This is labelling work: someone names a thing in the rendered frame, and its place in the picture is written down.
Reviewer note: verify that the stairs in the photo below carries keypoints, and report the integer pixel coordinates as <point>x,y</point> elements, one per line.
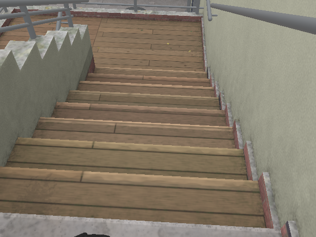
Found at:
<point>134,144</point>

